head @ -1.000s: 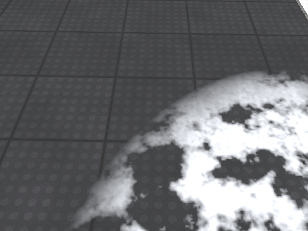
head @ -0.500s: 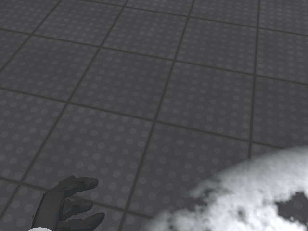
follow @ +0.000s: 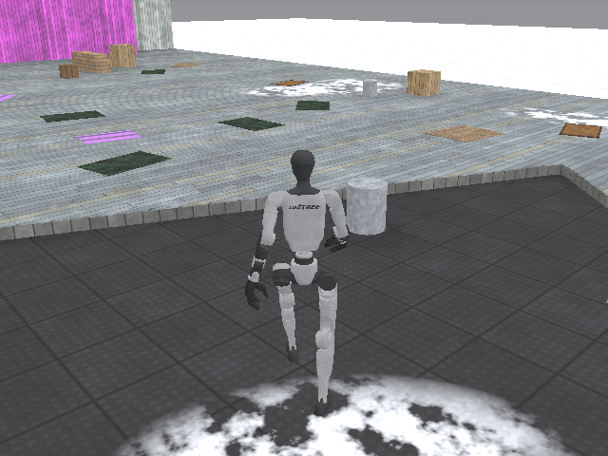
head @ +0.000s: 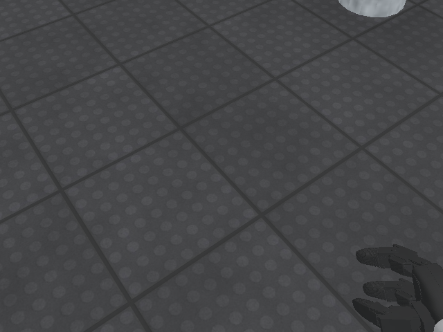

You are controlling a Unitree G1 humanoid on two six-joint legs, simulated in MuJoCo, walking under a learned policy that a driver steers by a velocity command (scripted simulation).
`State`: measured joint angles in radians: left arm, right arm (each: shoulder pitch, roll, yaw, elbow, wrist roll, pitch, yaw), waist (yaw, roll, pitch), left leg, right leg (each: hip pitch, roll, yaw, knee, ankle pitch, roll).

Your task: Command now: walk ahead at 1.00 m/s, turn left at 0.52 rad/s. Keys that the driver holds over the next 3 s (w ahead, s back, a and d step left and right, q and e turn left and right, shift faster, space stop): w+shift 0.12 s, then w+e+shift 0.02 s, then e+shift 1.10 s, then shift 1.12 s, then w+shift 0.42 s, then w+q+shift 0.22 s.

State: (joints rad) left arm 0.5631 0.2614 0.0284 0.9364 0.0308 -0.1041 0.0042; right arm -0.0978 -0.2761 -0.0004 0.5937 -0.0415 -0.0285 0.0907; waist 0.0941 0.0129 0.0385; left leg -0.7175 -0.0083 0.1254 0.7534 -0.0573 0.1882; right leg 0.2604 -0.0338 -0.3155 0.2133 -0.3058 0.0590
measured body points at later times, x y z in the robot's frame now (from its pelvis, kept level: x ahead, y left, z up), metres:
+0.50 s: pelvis +0.41 -0.02 -0.01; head +0.45 -0.01 +0.44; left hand +0.58 +0.24 -0.11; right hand +0.48 -0.30 -0.13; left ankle +0.23 +0.08 -0.62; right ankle +0.57 -0.07 -0.71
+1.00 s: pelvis +0.57 +0.02 +0.02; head +0.60 +0.01 +0.47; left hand +0.87 +0.19 -0.05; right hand +0.58 -0.31 -0.06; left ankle +0.69 +0.10 -0.71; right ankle +0.56 -0.07 -0.70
